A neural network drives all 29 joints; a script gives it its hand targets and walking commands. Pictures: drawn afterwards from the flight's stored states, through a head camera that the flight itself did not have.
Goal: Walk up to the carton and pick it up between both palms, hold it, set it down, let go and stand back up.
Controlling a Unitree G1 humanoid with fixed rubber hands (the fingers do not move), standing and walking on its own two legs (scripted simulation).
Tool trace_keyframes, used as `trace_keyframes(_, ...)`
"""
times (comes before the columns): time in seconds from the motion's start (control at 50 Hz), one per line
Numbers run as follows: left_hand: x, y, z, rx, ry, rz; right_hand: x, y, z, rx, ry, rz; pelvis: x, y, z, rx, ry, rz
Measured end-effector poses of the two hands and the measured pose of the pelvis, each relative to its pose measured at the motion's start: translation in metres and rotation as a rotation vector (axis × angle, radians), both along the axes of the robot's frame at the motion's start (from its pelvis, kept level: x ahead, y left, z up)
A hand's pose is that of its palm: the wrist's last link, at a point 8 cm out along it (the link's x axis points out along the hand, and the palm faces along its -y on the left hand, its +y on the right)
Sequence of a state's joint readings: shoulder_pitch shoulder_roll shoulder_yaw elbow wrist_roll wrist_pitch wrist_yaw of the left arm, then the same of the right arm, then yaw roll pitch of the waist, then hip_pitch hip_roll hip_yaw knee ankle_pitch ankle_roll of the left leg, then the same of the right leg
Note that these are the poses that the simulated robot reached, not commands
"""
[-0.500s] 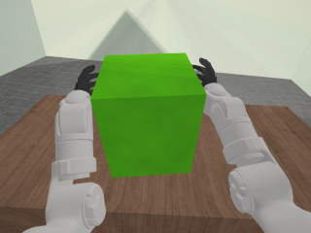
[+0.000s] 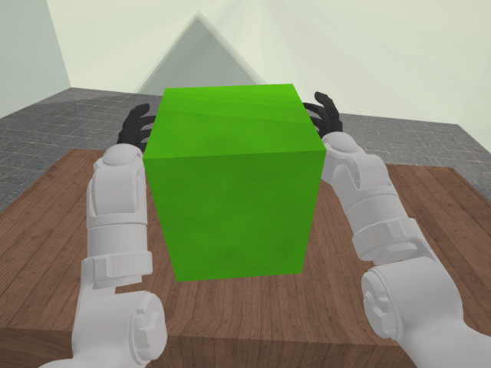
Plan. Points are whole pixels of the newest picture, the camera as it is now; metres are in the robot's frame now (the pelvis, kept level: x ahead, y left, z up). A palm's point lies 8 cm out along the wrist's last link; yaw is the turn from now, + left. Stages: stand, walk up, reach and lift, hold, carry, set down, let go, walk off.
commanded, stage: hold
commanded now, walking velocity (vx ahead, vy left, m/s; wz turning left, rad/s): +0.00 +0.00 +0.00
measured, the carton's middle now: (234, 182) +0.37 +0.01 +0.20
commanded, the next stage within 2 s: none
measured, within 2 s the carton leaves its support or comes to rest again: neither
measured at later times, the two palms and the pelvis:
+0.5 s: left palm (131, 151) +0.36 +0.16 +0.26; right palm (329, 140) +0.37 -0.14 +0.28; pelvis +0.00 +0.00 +0.00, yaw +0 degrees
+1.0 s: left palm (131, 152) +0.36 +0.16 +0.26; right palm (329, 140) +0.37 -0.14 +0.28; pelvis +0.00 +0.00 +0.00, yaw +0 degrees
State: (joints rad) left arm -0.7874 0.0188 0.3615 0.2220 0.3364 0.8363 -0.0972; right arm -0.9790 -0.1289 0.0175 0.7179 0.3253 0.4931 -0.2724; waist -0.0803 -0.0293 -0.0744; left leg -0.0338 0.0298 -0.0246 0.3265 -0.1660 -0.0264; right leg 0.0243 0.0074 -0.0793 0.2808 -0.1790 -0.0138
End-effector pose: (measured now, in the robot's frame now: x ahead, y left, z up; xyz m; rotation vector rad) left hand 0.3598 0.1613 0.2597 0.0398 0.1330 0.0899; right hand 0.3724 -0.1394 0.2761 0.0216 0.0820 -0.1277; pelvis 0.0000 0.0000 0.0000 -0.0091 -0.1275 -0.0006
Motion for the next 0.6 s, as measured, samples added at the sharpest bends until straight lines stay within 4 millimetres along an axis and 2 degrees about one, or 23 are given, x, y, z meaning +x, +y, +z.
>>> trace_keyframes(0.6, -0.0002, 0.0001, 0.0024, -0.002, 0.001, 0.0, -0.0007, 0.0001, 0.0014, -0.001, 0.005, -0.001, -0.0006, -0.0009, -0.0001, 0.0, 0.0, 0.002)
